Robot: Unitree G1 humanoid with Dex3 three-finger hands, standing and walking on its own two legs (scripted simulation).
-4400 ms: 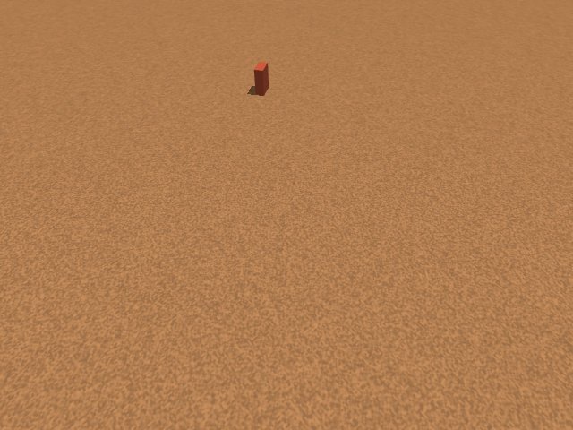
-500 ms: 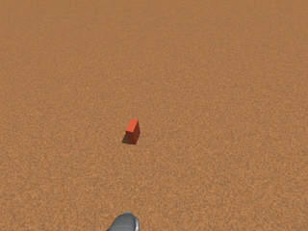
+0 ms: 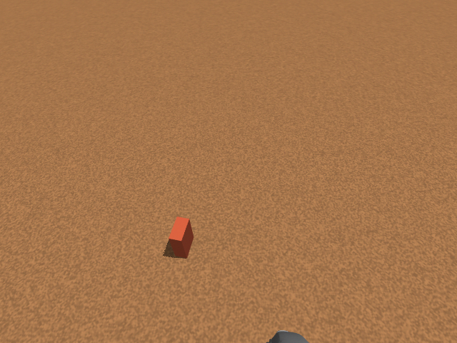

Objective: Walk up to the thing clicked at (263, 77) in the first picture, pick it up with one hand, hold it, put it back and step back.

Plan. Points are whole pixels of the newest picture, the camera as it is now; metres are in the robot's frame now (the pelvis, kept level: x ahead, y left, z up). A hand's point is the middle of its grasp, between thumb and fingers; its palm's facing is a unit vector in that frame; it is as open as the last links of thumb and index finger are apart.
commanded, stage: walk up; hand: left
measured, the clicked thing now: (182, 237) +0.65 +0.22 -0.67
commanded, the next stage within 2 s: stand in 1.96 s
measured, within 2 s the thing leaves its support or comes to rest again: neither
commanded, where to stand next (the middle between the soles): +0.28 +0.02 m, yaw +0 degrees
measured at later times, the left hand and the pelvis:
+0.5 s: hand out of the picture +0.16 +0.33 -0.15, palm faces +0.02 -0.91 -0.41, open 7.4 cm; pelvis +0.15 +0.04 -0.01, yaw +2 degrees
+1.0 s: hand (101, 273) +0.30 +0.29 -0.14, palm faces -0.03 -0.93 -0.36, open 7.4 cm; pelvis +0.20 +0.04 +0.00, yaw +0 degrees
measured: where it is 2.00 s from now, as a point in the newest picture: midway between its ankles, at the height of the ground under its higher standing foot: outside the picture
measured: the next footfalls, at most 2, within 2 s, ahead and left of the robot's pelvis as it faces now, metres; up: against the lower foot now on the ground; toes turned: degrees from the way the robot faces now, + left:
right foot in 0.02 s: +0.14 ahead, -0.13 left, +0.00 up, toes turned -4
left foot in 0.42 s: +0.26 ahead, +0.16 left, +0.00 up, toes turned +4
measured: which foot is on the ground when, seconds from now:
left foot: down 0.00-0.02, up 0.04-0.40, down 0.42-1.00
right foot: up 0.00-0.00, down 0.02-0.44, up 0.46-0.72, down 0.74-1.00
